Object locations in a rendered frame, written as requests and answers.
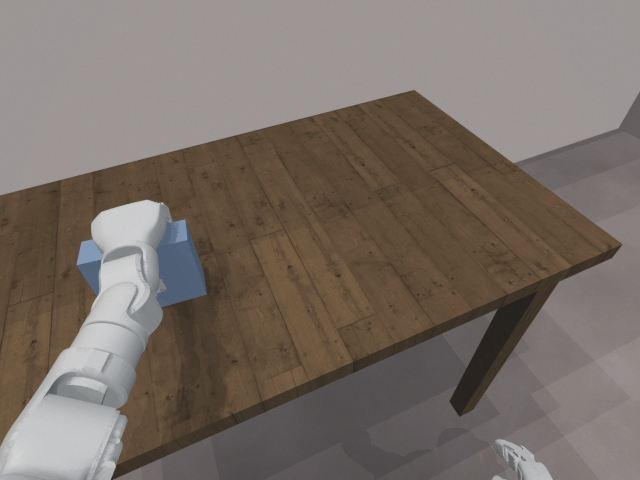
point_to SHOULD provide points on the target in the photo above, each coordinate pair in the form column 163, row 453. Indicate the left robot upper arm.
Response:
column 67, row 439

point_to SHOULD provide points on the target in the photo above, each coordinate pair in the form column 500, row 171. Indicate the right robot hand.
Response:
column 521, row 461

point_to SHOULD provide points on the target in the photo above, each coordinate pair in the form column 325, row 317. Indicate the table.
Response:
column 328, row 243

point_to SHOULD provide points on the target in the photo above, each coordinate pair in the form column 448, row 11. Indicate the left robot hand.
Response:
column 144, row 221

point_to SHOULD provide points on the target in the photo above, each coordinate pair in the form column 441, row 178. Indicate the sponge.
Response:
column 179, row 265

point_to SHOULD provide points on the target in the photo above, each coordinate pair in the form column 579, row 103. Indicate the robot left forearm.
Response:
column 99, row 367

